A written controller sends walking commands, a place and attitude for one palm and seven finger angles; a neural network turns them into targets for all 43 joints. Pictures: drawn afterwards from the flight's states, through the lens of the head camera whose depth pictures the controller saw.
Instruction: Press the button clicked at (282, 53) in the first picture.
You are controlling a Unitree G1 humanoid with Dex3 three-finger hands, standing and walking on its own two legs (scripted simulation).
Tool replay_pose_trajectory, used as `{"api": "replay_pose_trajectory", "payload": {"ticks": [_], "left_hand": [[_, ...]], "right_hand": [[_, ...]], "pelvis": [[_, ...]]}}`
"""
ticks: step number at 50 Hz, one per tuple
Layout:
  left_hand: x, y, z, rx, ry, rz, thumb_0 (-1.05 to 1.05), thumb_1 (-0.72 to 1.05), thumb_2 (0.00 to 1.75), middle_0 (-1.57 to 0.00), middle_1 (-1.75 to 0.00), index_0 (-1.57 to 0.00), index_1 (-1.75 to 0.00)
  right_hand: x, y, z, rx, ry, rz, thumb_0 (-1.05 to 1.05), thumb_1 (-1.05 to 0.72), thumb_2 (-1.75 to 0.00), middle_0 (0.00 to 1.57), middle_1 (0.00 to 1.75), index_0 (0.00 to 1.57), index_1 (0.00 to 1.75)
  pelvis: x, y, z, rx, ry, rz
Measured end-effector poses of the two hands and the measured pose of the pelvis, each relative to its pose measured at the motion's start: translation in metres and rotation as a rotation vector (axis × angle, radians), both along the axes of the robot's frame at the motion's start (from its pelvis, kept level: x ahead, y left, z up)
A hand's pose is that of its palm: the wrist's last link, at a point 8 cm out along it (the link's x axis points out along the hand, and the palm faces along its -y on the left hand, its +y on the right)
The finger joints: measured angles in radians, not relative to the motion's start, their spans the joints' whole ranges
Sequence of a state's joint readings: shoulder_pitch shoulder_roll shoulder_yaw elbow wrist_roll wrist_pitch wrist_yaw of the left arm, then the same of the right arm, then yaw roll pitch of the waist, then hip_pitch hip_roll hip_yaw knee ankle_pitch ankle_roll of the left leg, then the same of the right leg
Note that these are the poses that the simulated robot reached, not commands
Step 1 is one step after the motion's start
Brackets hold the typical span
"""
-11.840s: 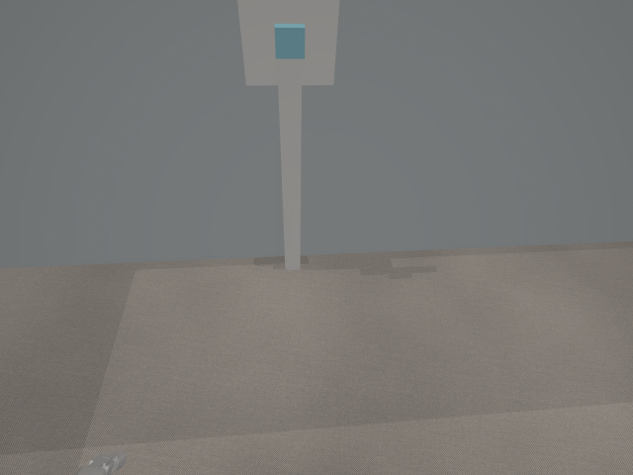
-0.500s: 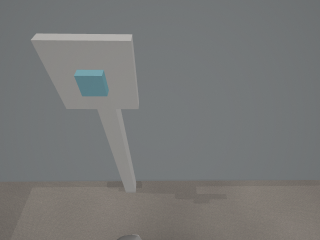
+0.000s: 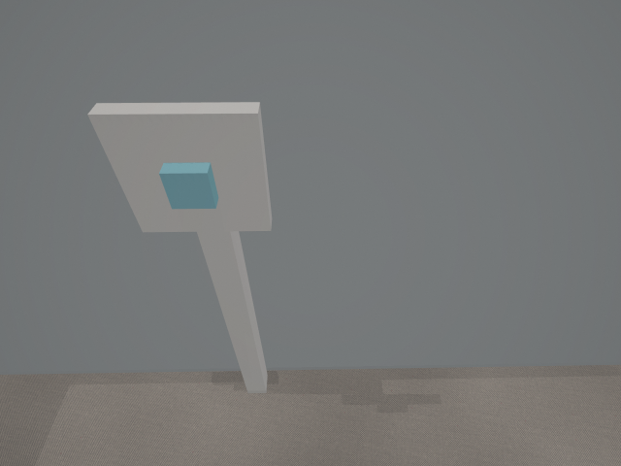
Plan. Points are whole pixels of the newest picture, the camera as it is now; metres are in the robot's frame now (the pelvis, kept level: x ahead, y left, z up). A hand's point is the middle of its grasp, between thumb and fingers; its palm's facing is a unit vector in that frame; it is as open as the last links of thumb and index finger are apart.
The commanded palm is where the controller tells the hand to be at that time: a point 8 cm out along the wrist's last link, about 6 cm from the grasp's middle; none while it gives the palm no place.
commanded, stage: look again from close up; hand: left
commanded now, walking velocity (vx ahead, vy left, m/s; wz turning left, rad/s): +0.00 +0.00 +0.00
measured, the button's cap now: (191, 184) +0.46 +0.21 +0.13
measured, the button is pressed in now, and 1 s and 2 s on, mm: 0 0 0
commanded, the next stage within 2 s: come to a stop and stand still in 0.40 s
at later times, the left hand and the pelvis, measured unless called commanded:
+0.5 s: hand out of the picture +0.06 +0.18 -0.16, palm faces -0.04 -0.96 -0.28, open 7.4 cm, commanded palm none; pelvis +0.02 -0.03 +0.00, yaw +0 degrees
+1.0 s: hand out of the picture +0.04 +0.17 -0.17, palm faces -0.02 -0.96 -0.27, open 7.4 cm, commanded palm none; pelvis +0.02 -0.04 +0.00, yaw +0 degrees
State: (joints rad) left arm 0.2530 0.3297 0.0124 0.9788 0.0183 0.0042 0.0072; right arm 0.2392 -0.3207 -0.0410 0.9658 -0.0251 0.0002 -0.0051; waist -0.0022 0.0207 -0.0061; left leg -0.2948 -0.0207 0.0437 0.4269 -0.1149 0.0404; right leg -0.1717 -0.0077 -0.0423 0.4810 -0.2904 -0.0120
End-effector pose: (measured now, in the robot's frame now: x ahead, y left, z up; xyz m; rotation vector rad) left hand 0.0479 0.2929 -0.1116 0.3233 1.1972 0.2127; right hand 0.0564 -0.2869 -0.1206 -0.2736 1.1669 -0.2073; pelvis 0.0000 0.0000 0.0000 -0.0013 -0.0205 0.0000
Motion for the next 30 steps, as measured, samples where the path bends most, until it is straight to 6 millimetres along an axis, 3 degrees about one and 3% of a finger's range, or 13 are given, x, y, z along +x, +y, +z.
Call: {"api": "replay_pose_trajectory", "payload": {"ticks": [10, 20, 30], "left_hand": [[0.005, -0.026, -0.005, -0.030, 0.025, -0.021, 0.00, 0.91, 0.90, -0.20, -0.30, -0.20, -0.30], [0.009, -0.056, -0.013, -0.073, 0.049, -0.017, 0.00, 0.91, 0.90, -0.20, -0.30, -0.20, -0.30], [0.004, -0.072, -0.016, -0.087, 0.081, 0.004, 0.00, 0.91, 0.90, -0.20, -0.30, -0.20, -0.30]], "right_hand": [[-0.008, -0.012, -0.003, 0.012, 0.045, -0.011, 0.01, -0.90, -0.90, 0.20, 0.30, 0.20, 0.30], [-0.005, -0.006, -0.010, 0.054, 0.082, -0.011, 0.00, -0.90, -0.90, 0.20, 0.30, 0.20, 0.30], [0.003, -0.002, -0.014, 0.081, 0.095, -0.014, 0.00, -0.90, -0.90, 0.20, 0.30, 0.20, 0.30]], "pelvis": [[0.005, -0.014, 0.002, 0.002, -0.007, -0.005], [0.014, -0.027, 0.003, 0.004, -0.011, -0.007], [0.021, -0.035, 0.004, 0.007, -0.013, -0.008]]}}
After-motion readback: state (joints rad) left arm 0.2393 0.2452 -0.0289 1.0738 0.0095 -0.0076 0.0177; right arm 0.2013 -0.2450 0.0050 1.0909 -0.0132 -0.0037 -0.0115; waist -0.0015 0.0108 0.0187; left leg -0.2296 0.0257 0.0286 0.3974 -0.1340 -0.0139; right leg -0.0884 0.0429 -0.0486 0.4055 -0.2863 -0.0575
